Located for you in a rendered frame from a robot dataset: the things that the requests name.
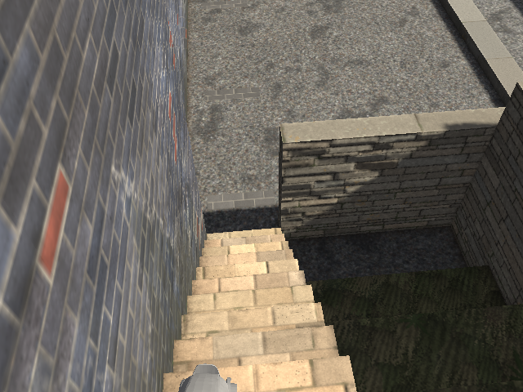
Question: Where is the left robot shin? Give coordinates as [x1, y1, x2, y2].
[178, 363, 220, 392]

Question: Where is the robot left thigh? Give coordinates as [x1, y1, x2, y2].
[180, 373, 237, 392]

